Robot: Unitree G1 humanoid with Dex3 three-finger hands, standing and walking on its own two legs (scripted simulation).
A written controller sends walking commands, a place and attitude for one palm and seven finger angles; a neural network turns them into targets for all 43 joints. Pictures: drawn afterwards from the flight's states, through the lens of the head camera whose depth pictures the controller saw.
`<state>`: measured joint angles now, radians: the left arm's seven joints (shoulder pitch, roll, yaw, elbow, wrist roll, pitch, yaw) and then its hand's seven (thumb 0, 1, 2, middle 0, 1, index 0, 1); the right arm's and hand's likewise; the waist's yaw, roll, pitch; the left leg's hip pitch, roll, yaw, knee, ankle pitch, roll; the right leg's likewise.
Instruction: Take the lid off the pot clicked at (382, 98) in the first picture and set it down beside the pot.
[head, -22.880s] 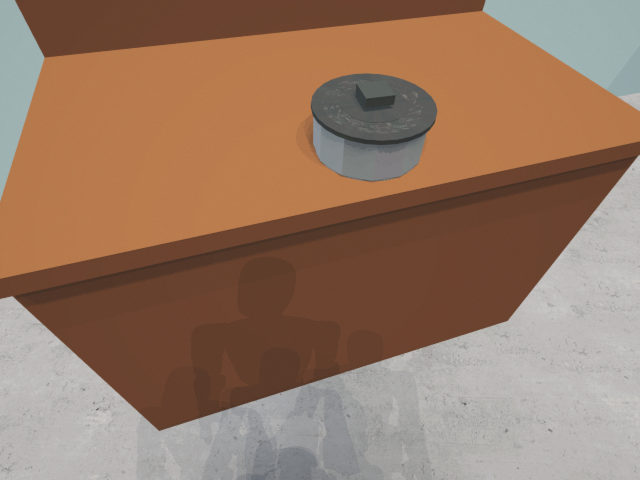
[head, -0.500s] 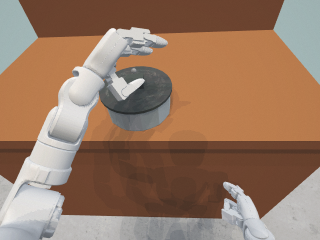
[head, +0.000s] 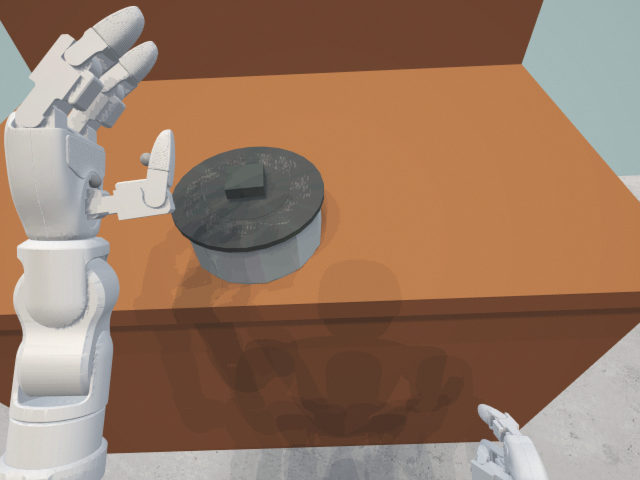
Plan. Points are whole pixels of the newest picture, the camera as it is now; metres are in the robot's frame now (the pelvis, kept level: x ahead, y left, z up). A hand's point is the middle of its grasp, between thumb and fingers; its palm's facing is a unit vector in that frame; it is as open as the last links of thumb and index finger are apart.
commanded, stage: draw the hand back to the body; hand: left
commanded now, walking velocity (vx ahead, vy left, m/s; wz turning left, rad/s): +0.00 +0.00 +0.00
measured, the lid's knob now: (245, 180) +0.45 +0.13 +0.15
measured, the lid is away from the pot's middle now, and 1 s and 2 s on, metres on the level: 0.00 0.00 0.00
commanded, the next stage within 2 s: come to a stop and stand still in 1.14 s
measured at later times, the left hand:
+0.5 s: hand (48, 238) +0.22 +0.20 +0.29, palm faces +0.37 -0.90 -0.24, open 7.5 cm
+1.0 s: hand out of the picture +0.17 +0.25 +0.26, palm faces +0.49 -0.81 -0.33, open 7.4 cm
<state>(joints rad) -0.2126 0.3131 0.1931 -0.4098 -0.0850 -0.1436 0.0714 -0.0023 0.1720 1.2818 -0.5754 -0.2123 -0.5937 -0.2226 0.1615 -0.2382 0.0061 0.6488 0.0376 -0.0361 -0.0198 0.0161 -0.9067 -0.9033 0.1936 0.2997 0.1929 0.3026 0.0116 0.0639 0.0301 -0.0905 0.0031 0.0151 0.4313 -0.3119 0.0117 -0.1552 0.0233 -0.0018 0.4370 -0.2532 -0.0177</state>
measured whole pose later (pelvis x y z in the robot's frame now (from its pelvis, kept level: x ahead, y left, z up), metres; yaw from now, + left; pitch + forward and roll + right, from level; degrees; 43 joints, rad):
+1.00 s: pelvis -0.02 +0.02 +0.00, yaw +0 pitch -4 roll -2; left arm 0.35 0.38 0.43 -0.64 -0.10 -0.19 0.11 0.01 0.89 0.90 -0.21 -0.30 -0.21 -0.30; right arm 0.16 -0.21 0.02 0.64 0.02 -0.11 -0.03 0.01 -0.90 -0.90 0.20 0.30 0.20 0.30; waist 0.06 0.06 0.01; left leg -0.11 0.00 0.02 0.49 -0.32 0.03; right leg -0.14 0.01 0.00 0.43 -0.22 0.01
